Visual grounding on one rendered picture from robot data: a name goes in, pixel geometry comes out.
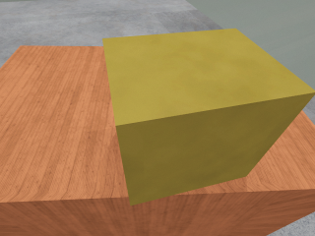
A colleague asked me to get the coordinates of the carton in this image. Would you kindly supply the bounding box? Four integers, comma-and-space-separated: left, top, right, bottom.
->
102, 29, 315, 206

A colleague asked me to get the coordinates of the pedestal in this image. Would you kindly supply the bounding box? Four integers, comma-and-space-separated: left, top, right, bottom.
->
0, 45, 315, 236

